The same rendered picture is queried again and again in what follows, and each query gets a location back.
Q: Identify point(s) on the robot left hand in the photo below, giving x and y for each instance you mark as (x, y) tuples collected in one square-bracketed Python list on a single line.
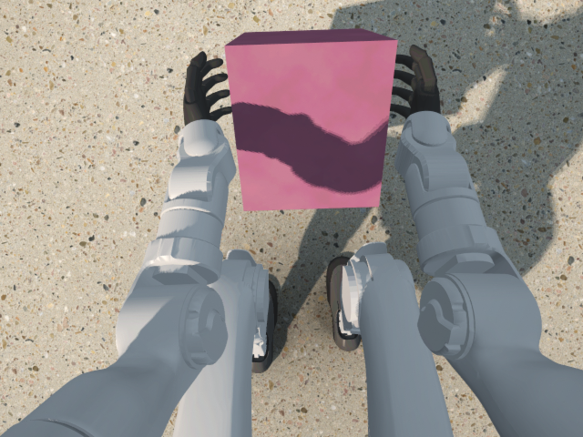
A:
[(196, 105)]

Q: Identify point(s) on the left robot shin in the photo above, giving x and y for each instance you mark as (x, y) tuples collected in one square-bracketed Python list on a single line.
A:
[(260, 337)]

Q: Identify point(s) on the robot right forearm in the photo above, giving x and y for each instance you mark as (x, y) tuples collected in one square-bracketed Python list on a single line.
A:
[(452, 231)]

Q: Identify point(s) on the robot left upper arm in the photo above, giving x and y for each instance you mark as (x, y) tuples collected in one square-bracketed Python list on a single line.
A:
[(166, 335)]

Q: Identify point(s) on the carton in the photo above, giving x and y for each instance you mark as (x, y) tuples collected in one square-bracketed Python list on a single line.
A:
[(310, 113)]

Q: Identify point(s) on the robot right upper arm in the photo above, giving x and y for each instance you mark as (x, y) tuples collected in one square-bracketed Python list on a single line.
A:
[(488, 328)]

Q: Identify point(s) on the right robot shin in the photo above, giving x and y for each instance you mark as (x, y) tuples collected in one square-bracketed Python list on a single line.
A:
[(370, 249)]

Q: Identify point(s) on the robot shin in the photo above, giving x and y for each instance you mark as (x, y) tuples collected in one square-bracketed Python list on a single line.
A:
[(370, 249), (260, 337)]

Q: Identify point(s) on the robot left forearm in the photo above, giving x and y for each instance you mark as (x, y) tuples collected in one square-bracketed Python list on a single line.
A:
[(187, 246)]

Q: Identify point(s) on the robot right hand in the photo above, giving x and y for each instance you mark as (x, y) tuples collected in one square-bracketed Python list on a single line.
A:
[(425, 94)]

